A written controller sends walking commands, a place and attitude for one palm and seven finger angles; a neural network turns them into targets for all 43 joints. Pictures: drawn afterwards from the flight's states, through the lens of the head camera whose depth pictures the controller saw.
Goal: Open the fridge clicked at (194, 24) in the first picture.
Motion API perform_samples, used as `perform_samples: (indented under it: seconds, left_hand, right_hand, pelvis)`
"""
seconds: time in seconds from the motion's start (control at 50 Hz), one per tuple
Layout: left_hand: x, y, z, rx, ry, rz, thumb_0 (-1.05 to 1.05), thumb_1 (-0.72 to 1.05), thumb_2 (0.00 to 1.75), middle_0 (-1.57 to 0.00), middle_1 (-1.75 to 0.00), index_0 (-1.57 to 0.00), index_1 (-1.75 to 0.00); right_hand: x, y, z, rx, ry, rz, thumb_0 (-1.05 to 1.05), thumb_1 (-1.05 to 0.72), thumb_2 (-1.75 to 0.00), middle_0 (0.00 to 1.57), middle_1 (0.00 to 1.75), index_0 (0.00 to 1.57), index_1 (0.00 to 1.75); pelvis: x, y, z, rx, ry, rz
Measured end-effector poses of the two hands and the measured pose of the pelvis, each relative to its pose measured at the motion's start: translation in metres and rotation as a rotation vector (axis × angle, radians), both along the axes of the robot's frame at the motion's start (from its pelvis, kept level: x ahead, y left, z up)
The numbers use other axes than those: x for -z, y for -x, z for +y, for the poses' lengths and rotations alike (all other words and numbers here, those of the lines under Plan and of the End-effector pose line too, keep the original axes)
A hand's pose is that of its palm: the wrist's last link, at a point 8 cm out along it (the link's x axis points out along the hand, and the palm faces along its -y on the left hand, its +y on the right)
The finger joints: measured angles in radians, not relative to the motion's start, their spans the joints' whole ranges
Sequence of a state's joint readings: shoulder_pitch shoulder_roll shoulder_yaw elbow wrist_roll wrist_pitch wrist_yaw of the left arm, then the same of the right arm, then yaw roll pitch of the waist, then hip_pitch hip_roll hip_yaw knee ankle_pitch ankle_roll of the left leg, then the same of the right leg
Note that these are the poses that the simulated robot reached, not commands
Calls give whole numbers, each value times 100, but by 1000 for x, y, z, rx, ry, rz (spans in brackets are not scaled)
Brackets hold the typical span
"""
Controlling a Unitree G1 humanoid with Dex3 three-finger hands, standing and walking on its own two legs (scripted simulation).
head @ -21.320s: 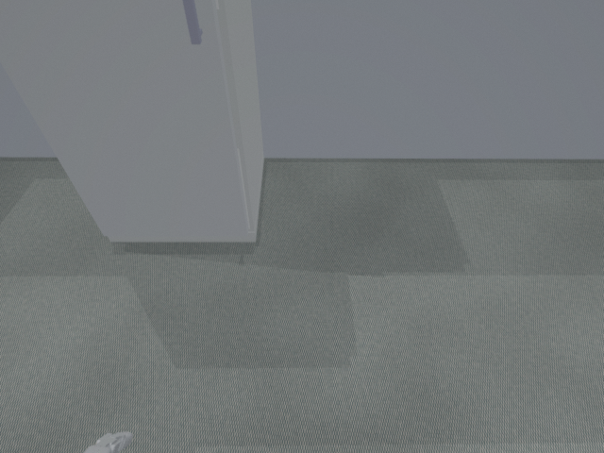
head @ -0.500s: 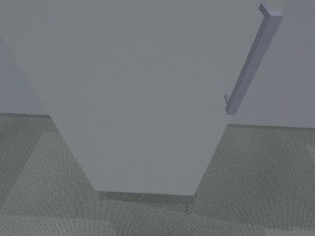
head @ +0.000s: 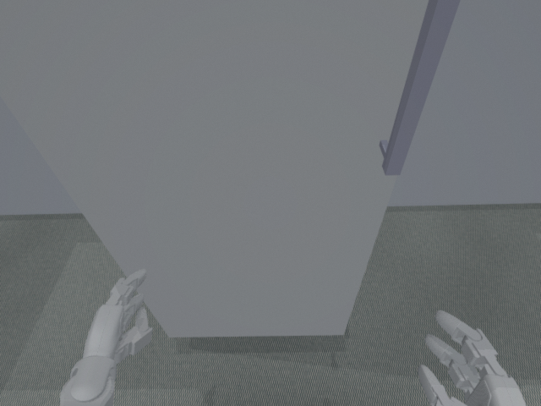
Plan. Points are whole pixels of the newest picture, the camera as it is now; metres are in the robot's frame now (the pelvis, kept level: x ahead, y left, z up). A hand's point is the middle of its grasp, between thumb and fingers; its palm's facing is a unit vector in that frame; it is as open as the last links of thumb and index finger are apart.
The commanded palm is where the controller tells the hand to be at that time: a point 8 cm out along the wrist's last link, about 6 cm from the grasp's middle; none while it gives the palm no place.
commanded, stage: raise the hand to about handle height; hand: right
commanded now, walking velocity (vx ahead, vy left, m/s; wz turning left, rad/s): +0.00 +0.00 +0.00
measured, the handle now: (409, 85) +0.44 -0.16 +0.27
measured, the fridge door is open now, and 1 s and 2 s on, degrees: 0 0 0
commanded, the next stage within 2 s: move the hooked fingers beside the handle in 1.64 s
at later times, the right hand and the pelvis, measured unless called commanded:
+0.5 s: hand (532, 283) +0.22 -0.26 +0.17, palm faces +0.14 +0.98 -0.10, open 11.8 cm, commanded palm +0.19 -0.29 +0.17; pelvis +0.01 -0.01 +0.02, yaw -1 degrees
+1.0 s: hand out of the picture +0.27 -0.28 +0.24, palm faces +0.09 +0.98 -0.16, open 13.9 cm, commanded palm +0.23 -0.33 +0.28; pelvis +0.01 -0.01 +0.03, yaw -2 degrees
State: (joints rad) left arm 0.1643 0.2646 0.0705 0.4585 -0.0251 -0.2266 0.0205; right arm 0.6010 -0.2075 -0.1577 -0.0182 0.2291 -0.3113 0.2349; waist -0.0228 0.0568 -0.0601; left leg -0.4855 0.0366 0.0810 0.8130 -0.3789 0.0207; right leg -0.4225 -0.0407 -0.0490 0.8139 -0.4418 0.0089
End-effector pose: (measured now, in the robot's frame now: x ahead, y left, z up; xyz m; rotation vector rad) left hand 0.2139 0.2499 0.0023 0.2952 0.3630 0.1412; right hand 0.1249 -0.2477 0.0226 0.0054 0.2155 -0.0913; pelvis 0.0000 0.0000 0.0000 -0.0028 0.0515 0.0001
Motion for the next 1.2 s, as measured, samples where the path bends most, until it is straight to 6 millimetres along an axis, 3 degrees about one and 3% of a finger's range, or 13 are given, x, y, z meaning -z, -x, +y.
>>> perform_samples:
  seconds: [0.06, 0.1, 0.18, 0.24, 0.34, 0.44, 0.5, 0.66, 0.78, 0.84, 1.0, 1.14, 1.2]
  left_hand:
    - [9, -11, -16, 70, -4, 17, 1, 91, 90, -20, -30, -20, -30]
    - [22, -12, -30, 117, 14, 42, 1, 91, 90, -20, -30, -20, -30]
    - [50, 1, -57, 155, 89, 113, 1, 90, 90, -20, -30, -20, -30]
    - [63, 21, -67, 116, 156, 166, 1, 90, 90, -21, -30, -21, -30]
    - [65, 52, -61, 1, 206, 215, 2, 90, 90, -21, -30, -21, -30]
    - [57, 65, -40, -31, 151, 216, 2, 90, 90, -21, -30, -21, -30]
    - [52, 60, -29, -11, 104, 205, 2, 90, 90, -21, -30, -21, -30]
    - [28, 27, -25, 2, 65, 95, 2, 90, 90, -20, -30, -21, -30]
    - [10, 5, -42, 58, 98, 15, 2, 90, 90, -20, -30, -20, -30]
    - [11, -2, -51, 88, 123, 21, 2, 90, 90, -20, -30, -21, -30]
    - [26, 2, -57, 108, 149, 107, 2, 90, 90, -21, -30, -21, -30]
    - [27, 8, -50, 97, 142, 130, 2, 90, 90, -21, -30, -21, -30]
    - [30, 9, -44, 88, 140, 142, 2, 90, 90, -21, -30, -21, -30]
  right_hand:
    - [-28, 20, -23, 129, 85, -105, 1, -50, -73, 23, 56, 23, 56]
    - [-54, 18, -28, 154, 121, -245, 1, -45, -71, 23, 59, 23, 59]
    - [-91, -17, -16, 18, 138, -430, 1, -35, -67, 23, 65, 23, 65]
    - [-94, -52, -6, -136, 139, -358, 1, -28, -64, 23, 69, 24, 70]
    - [-92, -82, -22, -173, 102, -143, 0, -17, -59, 25, 77, 25, 77]
    - [-134, -73, -52, -4, 125, -286, 0, -5, -54, 26, 84, 26, 85]
    - [-153, -66, -58, 27, 142, -370, 0, 2, -51, 26, 89, 26, 89]
    - [-154, -86, -57, -64, 147, -245, 0, 21, -43, 28, 101, 28, 101]
    - [-213, -92, -76, -6, 181, -434, -1, 35, -37, 29, 110, 29, 110]
    - [-228, -98, -88, 28, 175, -438, -1, 41, -34, 29, 114, 30, 114]
    - [-228, -118, -84, -21, 176, -272, -1, 48, -31, 29, 118, 30, 119]
    - [-289, -118, -98, 5, 208, -461, -1, 50, -30, 30, 119, 30, 120]
    - [-299, -127, -113, 55, 203, -429, -1, 50, -30, 30, 120, 30, 120]
  pelvis:
    - [2, -1, 0, 31, -18, 5]
    - [3, 1, -2, 52, -30, 2]
    - [3, 6, -5, 68, -38, -3]
    - [-1, 6, -6, 52, -30, -1]
    - [-11, -3, -8, 15, -12, -9]
    - [-18, -12, -9, 12, -14, -28]
    - [-20, -13, -12, 23, -18, -44]
    - [-25, -9, -12, 30, -11, -84]
    - [-29, -13, -8, 31, -12, -113]
    - [-30, -12, -7, 35, -12, -119]
    - [-33, -9, -6, 39, -5, -113]
    - [-34, -15, -3, 38, -6, -124]
    - [-34, -12, -3, 42, -5, -118]
